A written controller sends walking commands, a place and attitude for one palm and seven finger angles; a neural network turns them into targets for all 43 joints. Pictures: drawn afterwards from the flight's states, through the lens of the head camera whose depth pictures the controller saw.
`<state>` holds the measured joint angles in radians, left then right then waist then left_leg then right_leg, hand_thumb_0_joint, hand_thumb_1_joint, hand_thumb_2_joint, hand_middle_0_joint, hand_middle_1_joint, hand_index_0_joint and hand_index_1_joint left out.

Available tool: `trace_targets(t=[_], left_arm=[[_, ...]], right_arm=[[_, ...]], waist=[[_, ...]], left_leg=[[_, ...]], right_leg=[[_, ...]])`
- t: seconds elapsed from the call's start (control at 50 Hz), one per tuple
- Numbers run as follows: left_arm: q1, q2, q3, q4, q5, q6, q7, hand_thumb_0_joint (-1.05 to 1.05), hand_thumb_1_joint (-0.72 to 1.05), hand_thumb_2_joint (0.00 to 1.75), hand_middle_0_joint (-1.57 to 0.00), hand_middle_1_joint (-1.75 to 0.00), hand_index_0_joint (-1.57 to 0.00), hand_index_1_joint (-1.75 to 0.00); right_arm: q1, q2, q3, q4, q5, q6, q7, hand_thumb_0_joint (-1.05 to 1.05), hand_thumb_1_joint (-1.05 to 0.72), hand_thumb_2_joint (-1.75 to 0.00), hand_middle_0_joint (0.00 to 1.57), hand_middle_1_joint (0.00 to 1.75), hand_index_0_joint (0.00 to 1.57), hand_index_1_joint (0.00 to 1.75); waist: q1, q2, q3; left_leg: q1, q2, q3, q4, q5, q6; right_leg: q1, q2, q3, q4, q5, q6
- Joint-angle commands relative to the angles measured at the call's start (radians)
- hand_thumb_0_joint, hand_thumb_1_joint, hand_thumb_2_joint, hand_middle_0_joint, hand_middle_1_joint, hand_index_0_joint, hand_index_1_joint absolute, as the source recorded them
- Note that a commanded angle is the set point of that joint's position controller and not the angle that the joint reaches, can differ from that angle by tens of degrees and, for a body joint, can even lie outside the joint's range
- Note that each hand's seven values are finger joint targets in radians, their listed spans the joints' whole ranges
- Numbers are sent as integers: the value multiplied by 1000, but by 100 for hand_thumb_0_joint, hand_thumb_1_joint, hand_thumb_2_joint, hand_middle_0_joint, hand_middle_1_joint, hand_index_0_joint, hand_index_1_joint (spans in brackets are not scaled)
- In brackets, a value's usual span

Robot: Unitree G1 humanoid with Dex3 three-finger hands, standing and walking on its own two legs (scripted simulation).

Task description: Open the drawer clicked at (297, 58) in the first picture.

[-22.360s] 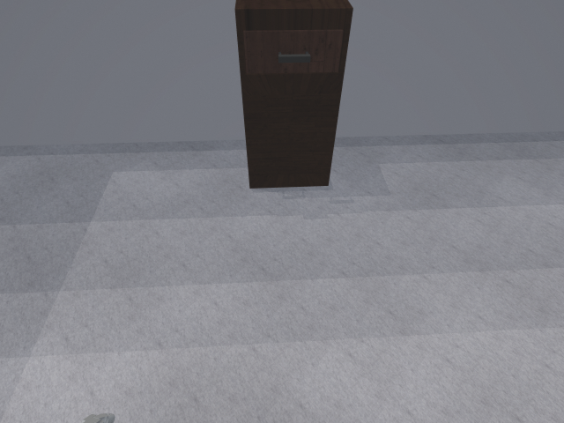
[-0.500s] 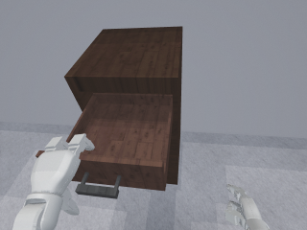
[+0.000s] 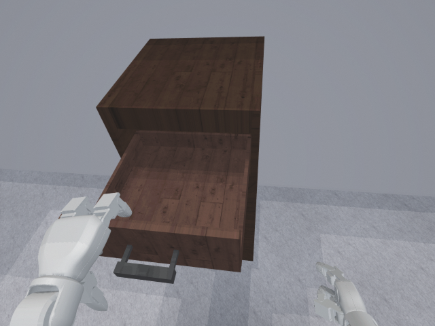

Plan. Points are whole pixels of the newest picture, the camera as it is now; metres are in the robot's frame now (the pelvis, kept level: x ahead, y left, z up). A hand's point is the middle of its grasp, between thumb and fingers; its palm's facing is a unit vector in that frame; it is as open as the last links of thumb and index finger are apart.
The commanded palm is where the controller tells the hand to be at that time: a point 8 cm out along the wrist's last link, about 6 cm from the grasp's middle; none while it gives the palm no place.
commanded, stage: draw the hand back to the body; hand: left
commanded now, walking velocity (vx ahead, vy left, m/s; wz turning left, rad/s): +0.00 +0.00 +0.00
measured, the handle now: (148, 262) +0.24 +0.20 -0.06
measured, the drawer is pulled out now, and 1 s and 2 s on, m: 0.30 0.30 0.30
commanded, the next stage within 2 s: step back with the hand held close in 1.26 s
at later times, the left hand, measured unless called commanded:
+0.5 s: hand (105, 233) +0.20 +0.20 +0.14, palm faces +0.34 -0.86 -0.37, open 13.3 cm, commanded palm +0.15 +0.25 +0.17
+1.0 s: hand (81, 232) +0.19 +0.22 +0.16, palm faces +0.42 -0.80 -0.43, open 9.1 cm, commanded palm +0.14 +0.27 +0.18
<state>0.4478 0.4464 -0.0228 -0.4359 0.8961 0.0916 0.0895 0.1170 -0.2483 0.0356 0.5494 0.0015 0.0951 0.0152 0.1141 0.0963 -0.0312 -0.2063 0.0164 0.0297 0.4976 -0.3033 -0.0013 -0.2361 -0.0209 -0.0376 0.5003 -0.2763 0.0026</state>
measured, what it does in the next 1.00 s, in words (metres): stands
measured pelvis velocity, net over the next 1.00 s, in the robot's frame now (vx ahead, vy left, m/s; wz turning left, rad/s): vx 0.02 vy -0.02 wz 0.03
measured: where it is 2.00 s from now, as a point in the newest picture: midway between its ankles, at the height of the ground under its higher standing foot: outside the picture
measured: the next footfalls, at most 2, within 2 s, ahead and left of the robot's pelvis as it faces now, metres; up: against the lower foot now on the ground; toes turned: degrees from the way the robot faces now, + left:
none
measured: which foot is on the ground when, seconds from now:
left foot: down 0.00-1.00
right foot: down 0.00-1.00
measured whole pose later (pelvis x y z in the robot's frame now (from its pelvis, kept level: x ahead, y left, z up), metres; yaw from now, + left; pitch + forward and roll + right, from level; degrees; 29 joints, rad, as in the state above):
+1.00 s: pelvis +0.02 -0.02 +0.00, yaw +2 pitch -2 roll +0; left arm 0.56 0.32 0.28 -0.49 -0.05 -0.10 0.12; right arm 0.17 -0.22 0.01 0.61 0.01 -0.13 -0.08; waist 0.06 0.08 0.01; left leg -0.09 0.03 -0.01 0.42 -0.29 -0.03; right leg -0.11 0.00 -0.08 0.43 -0.28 -0.02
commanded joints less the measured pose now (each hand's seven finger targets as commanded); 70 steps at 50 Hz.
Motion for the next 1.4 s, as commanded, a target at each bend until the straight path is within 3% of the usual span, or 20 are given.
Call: trace_targets(t=[0.0, 0.12, 0.24, 0.26, 0.28, 0.32, 0.34, 0.4, 0.46, 0.72, 0.82, 0.88, 0.92, 1.04, 1.06, 1.12, 1.32, 1.34, 1.36, 1.38], left_arm=[[-83, 184, 150, -230, 11, -33, 45, 0, -50, 30, -30, -120, -30, -120], [-8, 197, 199, -262, -15, -38, 56, 0, -50, 30, -30, -120, -30, -120], [24, 213, 209, -284, -29, -31, 43, 0, -50, 30, -30, -120, -30, -120], [-3, -190, 125, -255, -783, -106, 21, 0, -47, 32, -30, -118, -30, -118], [56, -53, 202, -195, -805, -146, 33, 0, -43, 33, -29, -115, -29, -115], [45, 39, 315, -285, -880, -193, 61, 0, -36, 36, -29, -111, -29, -111], [-17, 34, 302, -383, -885, -221, 66, 0, -32, 37, -29, -109, -29, -109], [23, -7, 287, -338, -900, -229, 70, 0, -22, 42, -28, -102, -28, -102], [18, -8, 303, -300, -913, -236, 63, 0, -12, 47, -27, -95, -27, -95], [85, 21, 388, -301, -939, -258, 39, 0, 34, 66, -24, -66, -24, -66], [70, 37, 416, -287, -942, -255, 44, 0, 51, 74, -23, -55, -23, -55], [68, 35, 420, -258, -946, -257, 46, 0, 62, 78, -22, -48, -22, -48], [48, 47, 431, -275, -946, -256, 47, 0, 69, 81, -22, -43, -22, -43], [43, 26, 409, -237, -947, -252, 46, 0, 90, 90, -20, -30, -20, -30], [45, 32, 414, -244, -948, -252, 47, 0, 90, 90, -20, -30, -20, -30], [22, 47, 423, -262, -945, -253, 47, 0, 90, 90, -20, -30, -20, -30], [29, 45, 427, -253, -949, -254, 47, 0, 90, 90, -20, -30, -20, -30], [35, 34, 418, -242, -948, -255, 47, 0, 90, 90, -20, -30, -20, -30], [-80, 146, 536, -340, -952, -296, 50, 0, 90, 90, -20, -30, -20, -30], [10, 82, 494, -244, -943, -301, 40, 0, 90, 90, -20, -30, -20, -30]], right_arm=[[-160, -87, -38, -184, -1, -48, -14, 0, -90, -90, 20, 30, 20, 30], [-180, -91, -41, -200, 11, -50, -9, 0, -90, -90, 20, 30, 20, 30], [-148, -96, -38, -207, 7, -38, -9, 0, -90, -90, 20, 30, 20, 30], [-90, -1, -42, -246, 34, -132, -44, 0, -90, -90, 20, 30, 20, 30], [-71, -38, -37, -211, 26, -182, -65, 0, -90, -90, 20, 30, 20, 30], [-81, -43, -29, -176, 11, -224, -106, 0, -90, -90, 20, 30, 20, 30], [-59, -39, -22, -183, 4, -251, -112, 0, -90, -90, 20, 30, 20, 30], [-39, -33, -21, -149, -2, -289, -115, 0, -90, -90, 20, 30, 20, 30], [-47, -34, -25, -128, -3, -306, -110, 0, -90, -90, 20, 30, 20, 30], [-73, -41, -57, -105, 5, -294, -99, 0, -90, -90, 20, 30, 20, 30], [-79, -42, -59, -99, 10, -283, -104, 0, -90, -90, 20, 30, 20, 30], [-75, -45, -60, -102, 13, -278, -107, 0, -90, -90, 20, 30, 20, 30], [-86, -46, -59, -101, 13, -281, -109, 0, -90, -90, 20, 30, 20, 30], [-85, -46, -55, -94, 11, -284, -106, 0, -90, -90, 20, 30, 20, 30], [-88, -44, -57, -99, 14, -285, -106, 0, -90, -90, 20, 30, 20, 30], [-94, -47, -53, -96, 11, -286, -107, 0, -90, -90, 20, 30, 20, 30], [-99, -44, -54, -95, 11, -292, -107, 0, -90, -90, 20, 30, 20, 30], [-90, -46, -53, -93, 11, -291, -107, 0, -90, -90, 20, 30, 20, 30], [-48, -71, -48, -132, 19, -261, -99, 0, -90, -90, 20, 30, 20, 30], [-49, -52, -51, -108, 17, -242, -96, 0, -90, -90, 20, 30, 20, 30]], waist=[[-1, -60, -122], [0, -17, -127], [-6, -40, -131], [-114, -153, -42], [-85, -180, -43], [-61, -135, -62], [-60, -72, -117], [-61, -3, -49], [-62, -13, 8], [-56, -53, -82], [-56, -37, -61], [-56, -74, -46], [-55, -34, -39], [-59, -52, -14], [-57, -80, -21], [-54, -36, -16], [-52, -49, -14], [-57, -38, -9], [-102, -66, 114], [-105, -134, 90]], left_leg=[[25, 0, 0, -57, 277, 17], [24, 12, -9, -44, 311, 9], [10, 10, -3, -37, 307, 12], [114, 34, -26, -42, 259, 42], [109, 47, -30, -51, 235, 39], [117, 29, -26, -75, 260, 26], [131, 22, -24, -81, 295, 24], [119, 21, -17, -85, 360, 15], [94, 20, -19, -95, 338, 12], [136, 18, 1, -76, 437, 15], [136, 14, 1, -85, 405, 13], [129, 17, -7, -97, 365, 15], [139, 12, -1, -97, 357, 15], [124, 11, -12, -111, 313, 14], [129, 14, -13, -111, 314, 16], [127, 9, -16, -116, 303, 12], [128, 10, -18, -119, 282, 13], [125, 10, -17, -122, 274, 13], [9, 24, -48, -88, 215, 31], [8, 23, -58, -66, 190, 30]], right_leg=[[49, 8, -17, -69, 205, -26], [47, 11, -10, -60, 233, -31], [45, 1, -24, -54, 242, -23], [67, 15, -44, -49, 210, -23], [62, 6, -43, -49, 169, -17], [107, -4, -41, -76, 201, -12], [133, -18, -37, -71, 225, -13], [126, -20, -43, -83, 278, -16], [125, -19, -45, -103, 284, -18], [169, -20, -37, -111, 425, -9], [152, -19, -36, -126, 390, -9], [144, -17, -41, -126, 341, -6], [135, -18, -33, -141, 332, -8], [128, -17, -38, -149, 278, -7], [132, -18, -35, -146, 279, -6], [130, -16, -32, -156, 259, -11], [130, -14, -26, -169, 234, -11], [127, -13, -31, -168, 224, -10], [25, -65, 34, -213, 250, -7], [22, -86, 14, -217, 230, -9]])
